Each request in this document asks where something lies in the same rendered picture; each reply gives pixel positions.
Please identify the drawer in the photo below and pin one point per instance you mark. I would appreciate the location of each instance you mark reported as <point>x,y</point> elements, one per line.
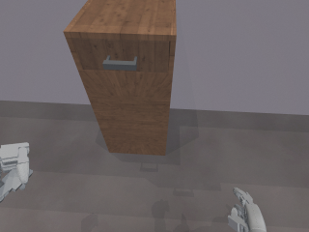
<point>152,56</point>

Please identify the cabinet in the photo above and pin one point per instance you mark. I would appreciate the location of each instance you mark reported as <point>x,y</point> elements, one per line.
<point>132,108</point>

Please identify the handle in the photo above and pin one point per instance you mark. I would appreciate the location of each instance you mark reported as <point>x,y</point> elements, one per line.
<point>120,65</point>

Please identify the right robot hand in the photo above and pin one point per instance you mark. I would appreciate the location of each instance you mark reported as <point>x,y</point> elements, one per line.
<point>249,218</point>

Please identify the left robot hand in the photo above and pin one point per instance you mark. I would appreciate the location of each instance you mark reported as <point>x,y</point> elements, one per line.
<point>14,160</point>

